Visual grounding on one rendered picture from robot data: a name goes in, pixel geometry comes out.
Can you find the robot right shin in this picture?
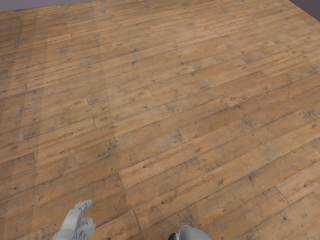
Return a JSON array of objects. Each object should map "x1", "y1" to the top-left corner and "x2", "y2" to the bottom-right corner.
[{"x1": 179, "y1": 225, "x2": 191, "y2": 231}]

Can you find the left robot forearm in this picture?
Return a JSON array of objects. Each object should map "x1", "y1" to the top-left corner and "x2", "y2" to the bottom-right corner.
[{"x1": 52, "y1": 229, "x2": 77, "y2": 240}]

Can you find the left robot hand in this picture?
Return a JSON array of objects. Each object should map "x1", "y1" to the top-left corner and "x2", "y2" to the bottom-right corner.
[{"x1": 60, "y1": 199, "x2": 96, "y2": 240}]

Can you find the robot right thigh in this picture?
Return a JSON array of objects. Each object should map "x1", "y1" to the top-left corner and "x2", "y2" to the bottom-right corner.
[{"x1": 174, "y1": 227, "x2": 212, "y2": 240}]

